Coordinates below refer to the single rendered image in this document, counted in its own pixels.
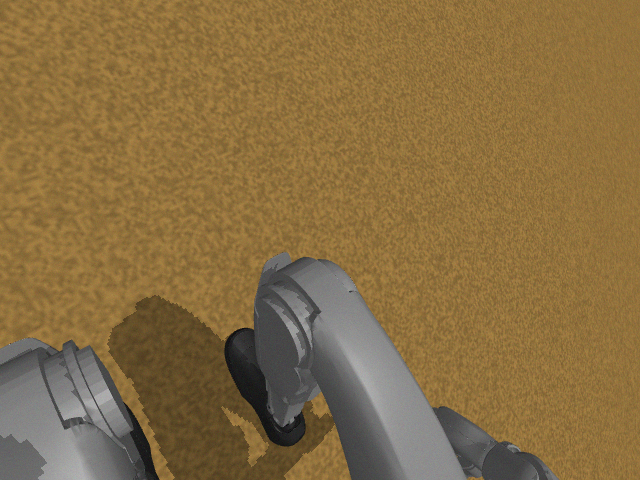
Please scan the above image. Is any right robot arm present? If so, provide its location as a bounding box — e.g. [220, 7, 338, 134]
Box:
[482, 441, 559, 480]

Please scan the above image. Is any right robot foot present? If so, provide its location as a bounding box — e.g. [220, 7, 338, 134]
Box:
[224, 328, 306, 447]

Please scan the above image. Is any left robot foot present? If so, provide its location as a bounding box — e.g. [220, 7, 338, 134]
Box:
[124, 403, 160, 480]

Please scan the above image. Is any right robot hand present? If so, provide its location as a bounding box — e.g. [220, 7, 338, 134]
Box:
[432, 406, 499, 478]

